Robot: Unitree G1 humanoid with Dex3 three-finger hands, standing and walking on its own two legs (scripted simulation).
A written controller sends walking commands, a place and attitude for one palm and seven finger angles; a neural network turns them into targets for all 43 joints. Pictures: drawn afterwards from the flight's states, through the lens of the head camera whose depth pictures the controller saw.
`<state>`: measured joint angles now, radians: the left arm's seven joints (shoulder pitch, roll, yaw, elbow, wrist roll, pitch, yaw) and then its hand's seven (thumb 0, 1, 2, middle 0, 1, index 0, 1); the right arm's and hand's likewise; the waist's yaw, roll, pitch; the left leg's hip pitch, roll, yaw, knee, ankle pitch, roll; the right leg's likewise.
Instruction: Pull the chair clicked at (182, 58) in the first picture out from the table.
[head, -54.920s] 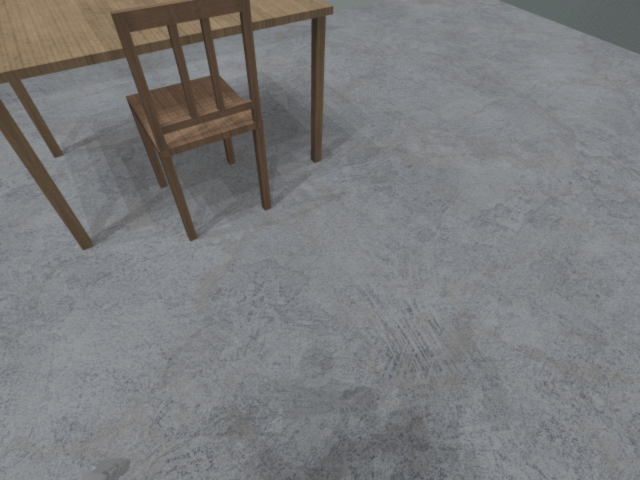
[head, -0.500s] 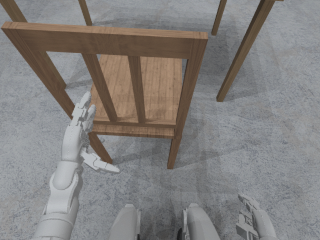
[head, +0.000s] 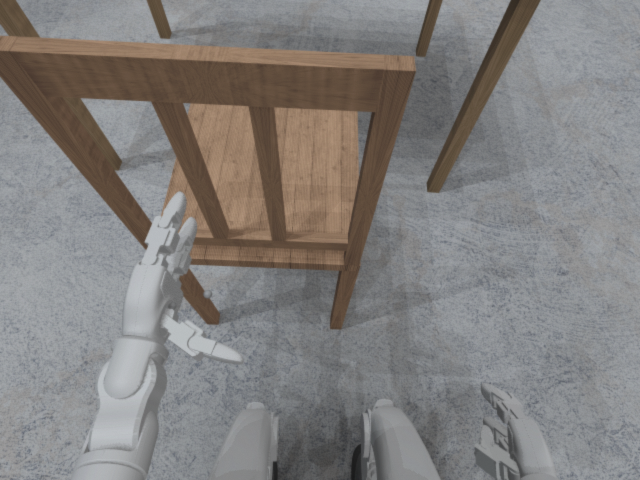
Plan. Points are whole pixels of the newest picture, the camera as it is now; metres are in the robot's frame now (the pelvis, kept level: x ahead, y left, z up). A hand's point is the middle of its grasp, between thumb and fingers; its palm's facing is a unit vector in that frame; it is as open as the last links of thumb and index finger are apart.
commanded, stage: aim the fingers beside a spindle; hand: left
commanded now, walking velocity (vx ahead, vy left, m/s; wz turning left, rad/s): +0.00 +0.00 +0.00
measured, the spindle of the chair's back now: (200, 181) +0.48 +0.17 +0.03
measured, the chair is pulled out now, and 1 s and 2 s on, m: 0.33 0.33 0.33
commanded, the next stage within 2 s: push the fingers through the gap in 0.66 s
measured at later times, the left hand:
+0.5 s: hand (175, 273) +0.34 +0.17 +0.04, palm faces +0.01 -1.00 -0.07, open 16.9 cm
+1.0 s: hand (207, 280) +0.34 +0.14 +0.02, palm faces -0.10 -1.00 -0.01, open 16.9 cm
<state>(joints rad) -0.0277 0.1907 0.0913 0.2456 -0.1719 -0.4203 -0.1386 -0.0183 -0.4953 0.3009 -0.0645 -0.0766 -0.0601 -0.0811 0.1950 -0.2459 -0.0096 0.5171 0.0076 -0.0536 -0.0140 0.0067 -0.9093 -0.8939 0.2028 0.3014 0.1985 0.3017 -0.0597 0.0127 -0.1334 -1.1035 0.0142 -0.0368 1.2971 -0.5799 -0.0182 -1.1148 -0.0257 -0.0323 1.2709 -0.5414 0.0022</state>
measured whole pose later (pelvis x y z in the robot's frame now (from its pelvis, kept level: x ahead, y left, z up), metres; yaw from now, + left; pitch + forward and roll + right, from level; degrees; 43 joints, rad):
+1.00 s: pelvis +0.00 +0.00 +0.00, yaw +0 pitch +22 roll -1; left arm -0.12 0.21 0.09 0.34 -0.18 -0.38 -0.16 -0.02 -0.50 0.30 -0.06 -0.08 -0.06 -0.08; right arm 0.19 -0.25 0.00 0.53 0.01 -0.06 -0.03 0.01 -0.91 -0.89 0.20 0.30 0.20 0.30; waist -0.06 0.02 -0.13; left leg -1.09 0.01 -0.05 1.28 -0.57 -0.02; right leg -1.09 -0.03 -0.04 1.24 -0.53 0.00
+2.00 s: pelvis +0.00 +0.01 +0.00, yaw -1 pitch +25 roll -2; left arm -0.59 0.28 0.26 0.80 -0.12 -0.47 -0.12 -0.02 -0.50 0.30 -0.06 -0.08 -0.06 -0.08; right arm 0.25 -0.25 0.00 0.60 -0.02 0.02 0.01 0.00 -0.91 -0.89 0.20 0.30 0.20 0.30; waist -0.13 0.02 -0.14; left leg -1.18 0.02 -0.03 1.31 -0.57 0.00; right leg -1.19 -0.02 -0.02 1.26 -0.51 0.02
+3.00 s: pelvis +0.00 +0.01 +0.00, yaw -1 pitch +25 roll -2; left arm -0.58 0.27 0.25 0.82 -0.12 -0.49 -0.10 -0.02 -0.24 0.41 -0.39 -1.09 -0.38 -1.09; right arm 0.26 -0.25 0.00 0.59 -0.01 0.05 0.02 0.00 -0.91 -0.89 0.20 0.30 0.20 0.30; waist -0.12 0.02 -0.15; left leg -1.17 0.02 -0.03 1.29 -0.56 -0.01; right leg -1.17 -0.02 -0.02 1.25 -0.51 0.01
